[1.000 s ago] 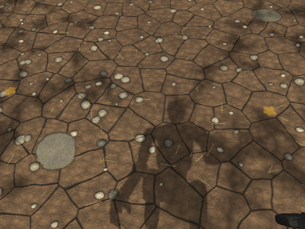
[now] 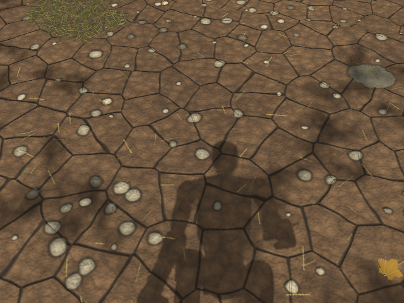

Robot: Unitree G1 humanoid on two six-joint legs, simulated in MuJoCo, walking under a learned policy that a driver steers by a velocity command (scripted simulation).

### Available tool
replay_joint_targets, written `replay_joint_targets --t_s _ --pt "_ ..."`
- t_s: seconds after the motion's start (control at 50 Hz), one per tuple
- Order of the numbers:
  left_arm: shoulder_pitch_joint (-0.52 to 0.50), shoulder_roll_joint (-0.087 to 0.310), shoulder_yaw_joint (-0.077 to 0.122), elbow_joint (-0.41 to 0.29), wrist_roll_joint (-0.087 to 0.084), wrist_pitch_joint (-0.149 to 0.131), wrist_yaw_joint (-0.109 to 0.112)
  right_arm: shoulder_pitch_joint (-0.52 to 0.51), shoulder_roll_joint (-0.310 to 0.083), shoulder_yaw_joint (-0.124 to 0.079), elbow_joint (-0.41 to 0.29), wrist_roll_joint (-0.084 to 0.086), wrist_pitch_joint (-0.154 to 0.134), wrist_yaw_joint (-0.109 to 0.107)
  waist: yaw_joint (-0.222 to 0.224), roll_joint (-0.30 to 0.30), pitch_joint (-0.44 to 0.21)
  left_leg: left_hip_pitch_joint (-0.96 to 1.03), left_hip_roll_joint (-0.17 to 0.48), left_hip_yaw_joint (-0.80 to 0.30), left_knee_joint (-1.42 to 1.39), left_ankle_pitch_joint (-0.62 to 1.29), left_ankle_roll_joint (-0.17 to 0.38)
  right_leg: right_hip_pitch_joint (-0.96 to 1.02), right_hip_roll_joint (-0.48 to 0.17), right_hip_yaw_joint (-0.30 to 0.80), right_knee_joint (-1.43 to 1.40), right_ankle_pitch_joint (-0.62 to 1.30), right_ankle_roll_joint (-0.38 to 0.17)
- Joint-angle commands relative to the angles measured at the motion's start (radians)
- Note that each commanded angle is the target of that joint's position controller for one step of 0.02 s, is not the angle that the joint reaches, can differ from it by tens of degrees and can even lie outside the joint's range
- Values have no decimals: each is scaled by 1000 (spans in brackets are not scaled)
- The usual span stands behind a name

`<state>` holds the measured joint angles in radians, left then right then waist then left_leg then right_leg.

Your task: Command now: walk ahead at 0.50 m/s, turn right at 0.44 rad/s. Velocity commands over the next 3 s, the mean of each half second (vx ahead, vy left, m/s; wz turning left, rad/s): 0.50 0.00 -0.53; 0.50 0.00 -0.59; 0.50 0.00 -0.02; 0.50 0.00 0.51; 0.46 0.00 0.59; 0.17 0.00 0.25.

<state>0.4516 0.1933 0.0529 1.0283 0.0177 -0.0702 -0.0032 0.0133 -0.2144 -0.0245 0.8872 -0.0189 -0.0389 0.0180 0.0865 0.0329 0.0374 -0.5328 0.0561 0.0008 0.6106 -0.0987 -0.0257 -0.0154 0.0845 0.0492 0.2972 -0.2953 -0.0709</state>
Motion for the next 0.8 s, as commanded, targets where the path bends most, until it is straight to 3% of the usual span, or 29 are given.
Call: replay_joint_targets --t_s 0.02,0.04,0.06,0.08,0.1,0.12,0.14,0.16,0.2,0.28,0.38,0.46,0.52,0.56,0.58,0.6,0.62,0.64,0.66,0.68,0.72,0.74,0.8 --pt "-13 185 42 -50 5 -5 11 -31 -96 -20 -81 9 -31 -8 -57 -135 15 82 -34 5 -73 -64 21 -43 -269 225 20 453 -129" --pt "-45 198 47 -62 1 -5 11 48 -111 -27 -62 8 -40 -12 -96 -126 -13 199 -56 16 -119 -76 35 -74 -253 226 80 492 -114" --pt "-67 190 46 -71 -6 -8 6 180 -136 -40 -22 0 -55 -21 -155 -73 -78 390 -54 11 -186 -52 56 -129 -197 188 233 510 -90" --pt "-78 139 33 -104 -18 -16 1 344 -216 -61 -7 -25 -69 -35 -217 50 -211 618 142 -186 -237 -206 107 -256 -117 113 507 356 -60" --pt "7 44 17 -140 -48 -15 0 391 -318 -83 -16 -42 -59 -39 -177 275 -309 845 390 -591 -339 -317 199 -569 34 -5 780 -208 -26" --pt "24 139 35 -119 -23 2 8 327 -258 -78 -21 -29 -41 -38 -139 190 -272 762 397 -679 -372 -427 232 -649 -36 20 915 -227 -42" --pt "-31 156 41 -113 -9 9 2 247 -159 -54 -48 -20 -39 -34 -122 59 -138 637 345 -531 -379 -429 210 -659 -88 34 933 -128 -48" --pt "-80 128 37 -120 -5 10 -8 205 -114 -42 -49 -17 -44 -30 -111 17 -60 531 292 -382 -401 -289 190 -638 -122 31 900 -52 -39" --pt "-105 111 40 -129 13 30 -24 220 -80 -31 -31 -12 -55 -36 -89 73 -19 455 219 -199 -422 -78 150 -600 -154 18 858 1 -16" --pt "-183 85 32 -173 13 60 -44 299 -88 -35 6 2 -80 -30 -76 65 -23 474 211 -43 -425 200 158 -660 -162 -12 850 77 11" --pt "-372 72 9 -254 11 60 -68 326 -99 -37 20 -4 -79 -29 -95 55 32 452 183 107 -453 238 159 -666 -169 -68 597 244 27" --pt "-488 81 -3 -308 16 58 -76 373 -146 -49 35 -3 -73 -38 -118 47 55 511 214 172 -451 286 147 -585 -151 -142 405 233 -9" --pt "-474 102 4 -316 25 59 -69 401 -173 -56 49 -5 -52 -44 -103 61 31 601 227 229 -316 593 130 -506 -90 -191 342 117 -61" --pt "-327 132 21 -279 27 53 -58 408 -205 -64 50 -4 -30 -46 -42 68 -59 615 224 256 -56 790 124 -332 -12 -213 295 37 -108" --pt "-166 162 40 -226 34 44 -45 403 -206 -63 40 -2 -20 -44 27 26 -149 517 206 276 178 680 99 -115 12 -188 223 65 -140" --pt "-48 262 72 -205 44 42 -27 419 -152 -49 -4 3 -20 -36 59 -108 -260 238 158 279 502 264 59 161 -196 109 177 -91 -211" --pt "-96 354 90 -235 13 52 -20 390 -106 -46 -81 4 -30 -19 -3 -282 -321 -118 -55 157 815 -453 4 329 -433 659 25 -44 -334" --pt "-77 333 86 -236 0 66 -11 266 -174 -57 -109 -4 -40 -16 38 -117 -262 -223 -20 -2 838 -382 11 293 -420 609 -19 79 -325" --pt "-122 288 74 -224 -5 63 -2 242 -144 -47 -117 9 -51 -13 1 -79 -142 -238 27 -12 785 -286 21 178 -397 460 -12 181 -304" --pt "-168 235 61 -225 -9 55 1 270 -135 -44 -98 8 -55 -17 -51 -25 -65 -170 63 -15 673 -240 24 38 -342 360 -24 313 -258" --pt "-231 190 45 -236 -16 37 5 309 -129 -43 -87 -27 -22 -16 -115 -27 -50 -48 83 -27 574 -231 8 -97 -255 250 -45 419 -220" --pt "-223 189 42 -237 -19 25 2 316 -125 -44 -90 -34 -5 -13 -122 -37 -61 -24 77 -22 551 -230 -1 -122 -242 238 -50 458 -223" --pt "-165 220 49 -225 -19 11 -4 248 -112 -41 -120 -32 18 -6 -111 -43 -42 -63 67 -5 450 -147 -24 -152 -205 222 -87 414 -215"
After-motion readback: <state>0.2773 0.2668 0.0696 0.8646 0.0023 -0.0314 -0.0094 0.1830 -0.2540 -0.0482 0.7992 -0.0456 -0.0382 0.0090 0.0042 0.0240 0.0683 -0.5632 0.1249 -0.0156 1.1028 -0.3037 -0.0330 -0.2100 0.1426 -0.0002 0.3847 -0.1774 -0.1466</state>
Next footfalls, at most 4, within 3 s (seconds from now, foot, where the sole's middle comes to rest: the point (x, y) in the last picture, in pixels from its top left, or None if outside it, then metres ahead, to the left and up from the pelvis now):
0.08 left None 0.19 0.12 -0.78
0.58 right None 0.41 -0.14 -0.78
1.16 left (285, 224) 0.77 -0.19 -0.78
1.64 right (364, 210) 0.85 -0.48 -0.78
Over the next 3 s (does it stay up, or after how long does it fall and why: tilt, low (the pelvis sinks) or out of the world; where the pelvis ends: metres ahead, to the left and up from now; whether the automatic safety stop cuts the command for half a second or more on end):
stays up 1.31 -0.43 0.00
